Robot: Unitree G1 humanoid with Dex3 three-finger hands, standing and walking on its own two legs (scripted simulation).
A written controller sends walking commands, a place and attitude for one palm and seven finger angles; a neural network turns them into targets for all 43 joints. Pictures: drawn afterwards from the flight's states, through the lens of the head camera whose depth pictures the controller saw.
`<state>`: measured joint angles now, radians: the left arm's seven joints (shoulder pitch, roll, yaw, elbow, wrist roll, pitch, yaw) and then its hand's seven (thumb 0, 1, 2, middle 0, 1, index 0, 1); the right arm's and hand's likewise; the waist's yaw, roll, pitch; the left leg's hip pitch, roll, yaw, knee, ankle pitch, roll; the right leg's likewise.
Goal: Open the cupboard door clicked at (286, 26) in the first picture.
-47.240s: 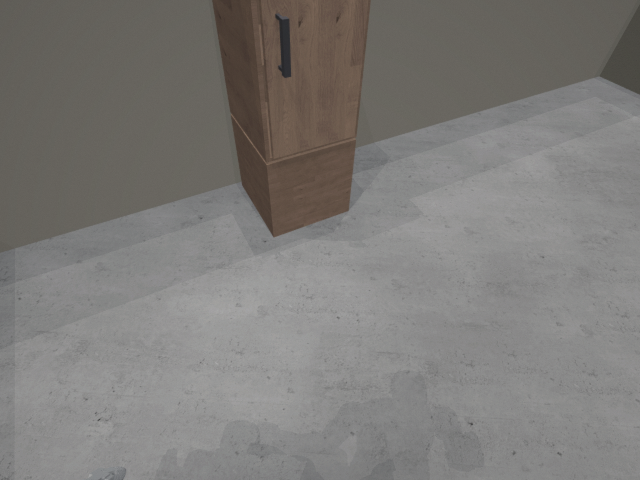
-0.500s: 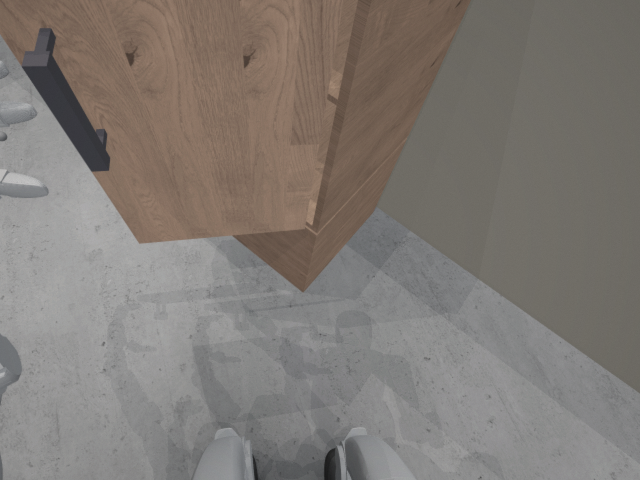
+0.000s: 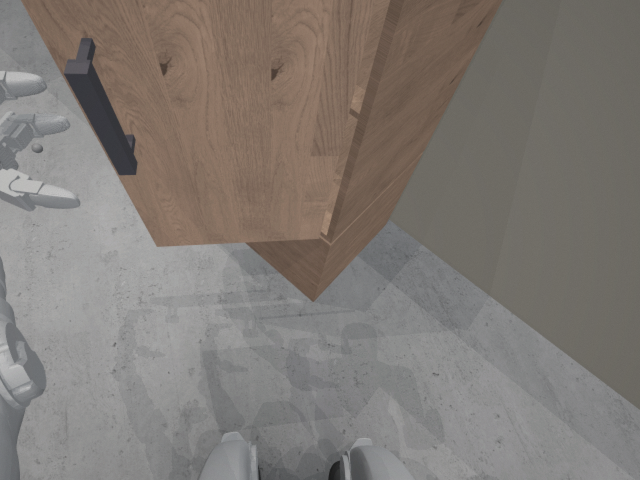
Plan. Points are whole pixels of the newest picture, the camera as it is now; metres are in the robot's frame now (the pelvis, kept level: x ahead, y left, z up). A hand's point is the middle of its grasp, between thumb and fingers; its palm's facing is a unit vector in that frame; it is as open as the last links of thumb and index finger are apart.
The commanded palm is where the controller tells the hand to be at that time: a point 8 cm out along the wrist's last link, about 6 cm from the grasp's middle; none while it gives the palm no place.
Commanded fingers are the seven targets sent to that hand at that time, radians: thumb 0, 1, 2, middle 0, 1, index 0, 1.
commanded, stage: move the hooked fingers beside the handle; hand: left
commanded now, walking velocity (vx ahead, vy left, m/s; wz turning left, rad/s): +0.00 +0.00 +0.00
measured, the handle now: (109, 113) +0.52 +0.24 +0.09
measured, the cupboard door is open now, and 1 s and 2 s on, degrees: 48 48 46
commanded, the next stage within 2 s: slide the fingers in behind the handle in 0.10 s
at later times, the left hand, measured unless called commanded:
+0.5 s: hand (53, 152) +0.46 +0.28 +0.10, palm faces +0.05 -1.00 +0.01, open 14.0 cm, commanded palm +0.44 +0.32 +0.09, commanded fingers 0.00 -0.50 0.30 -0.30 -1.20 -0.30 -1.20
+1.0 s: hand (83, 157) +0.45 +0.25 +0.10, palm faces +0.08 -1.00 +0.00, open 14.0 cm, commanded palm +0.43 +0.29 +0.09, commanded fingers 0.00 -0.50 0.30 -0.30 -1.20 -0.30 -1.20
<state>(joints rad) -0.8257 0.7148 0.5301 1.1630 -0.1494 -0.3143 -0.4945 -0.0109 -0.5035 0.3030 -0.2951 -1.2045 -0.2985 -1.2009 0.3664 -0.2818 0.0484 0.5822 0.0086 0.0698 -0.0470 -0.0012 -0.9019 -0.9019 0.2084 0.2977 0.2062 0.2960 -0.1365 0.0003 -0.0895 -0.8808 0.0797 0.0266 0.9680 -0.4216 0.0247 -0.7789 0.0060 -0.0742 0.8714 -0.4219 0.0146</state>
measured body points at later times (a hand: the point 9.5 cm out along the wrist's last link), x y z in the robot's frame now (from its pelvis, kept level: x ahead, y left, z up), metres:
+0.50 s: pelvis -0.01 -0.01 +0.00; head +0.10 +0.02 +0.44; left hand +0.45 +0.33 +0.10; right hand +0.01 -0.28 -0.10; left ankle +0.02 +0.10 -0.68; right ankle -0.01 -0.14 -0.68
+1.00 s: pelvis -0.01 -0.01 +0.00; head +0.08 +0.01 +0.44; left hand +0.44 +0.30 +0.11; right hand +0.03 -0.28 -0.10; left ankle +0.02 +0.10 -0.68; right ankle -0.01 -0.14 -0.68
